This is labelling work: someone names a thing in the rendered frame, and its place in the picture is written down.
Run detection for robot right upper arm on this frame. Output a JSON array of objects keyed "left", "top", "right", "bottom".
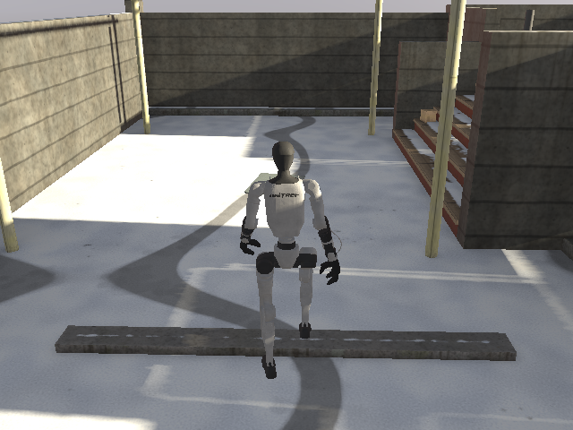
[{"left": 303, "top": 179, "right": 327, "bottom": 230}]

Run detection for left robot foot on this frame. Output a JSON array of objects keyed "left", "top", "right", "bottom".
[{"left": 261, "top": 355, "right": 277, "bottom": 379}]

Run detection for robot right forearm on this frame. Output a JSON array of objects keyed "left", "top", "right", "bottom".
[{"left": 318, "top": 216, "right": 338, "bottom": 262}]

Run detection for left robot hand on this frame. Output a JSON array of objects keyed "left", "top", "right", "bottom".
[{"left": 240, "top": 239, "right": 261, "bottom": 255}]

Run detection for left robot shin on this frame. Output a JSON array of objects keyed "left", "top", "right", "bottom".
[{"left": 260, "top": 305, "right": 275, "bottom": 366}]

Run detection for robot left forearm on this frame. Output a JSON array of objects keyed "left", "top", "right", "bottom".
[{"left": 240, "top": 216, "right": 254, "bottom": 243}]

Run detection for right robot hand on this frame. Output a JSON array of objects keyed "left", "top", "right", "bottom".
[{"left": 320, "top": 259, "right": 340, "bottom": 285}]

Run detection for robot left upper arm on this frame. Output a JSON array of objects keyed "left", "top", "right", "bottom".
[{"left": 244, "top": 181, "right": 266, "bottom": 229}]

